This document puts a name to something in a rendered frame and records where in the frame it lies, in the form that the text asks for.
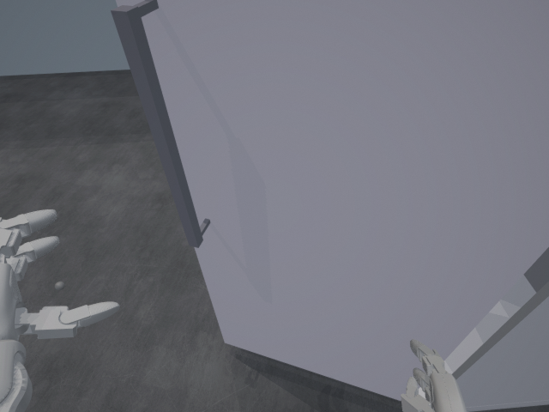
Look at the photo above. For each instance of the handle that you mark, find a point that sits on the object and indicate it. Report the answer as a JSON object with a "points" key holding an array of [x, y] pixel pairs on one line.
{"points": [[128, 21]]}

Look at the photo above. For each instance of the robot left forearm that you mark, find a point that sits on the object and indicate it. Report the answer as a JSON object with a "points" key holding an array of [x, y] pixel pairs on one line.
{"points": [[15, 385]]}

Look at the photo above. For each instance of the robot left hand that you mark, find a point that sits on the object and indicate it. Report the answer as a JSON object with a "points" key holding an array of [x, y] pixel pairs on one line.
{"points": [[51, 321]]}

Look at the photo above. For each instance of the robot right hand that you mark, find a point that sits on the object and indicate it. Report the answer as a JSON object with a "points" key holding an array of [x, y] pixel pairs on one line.
{"points": [[441, 390]]}

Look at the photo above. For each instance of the fridge door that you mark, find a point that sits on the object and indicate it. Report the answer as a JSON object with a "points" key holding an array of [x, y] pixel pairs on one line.
{"points": [[374, 171]]}

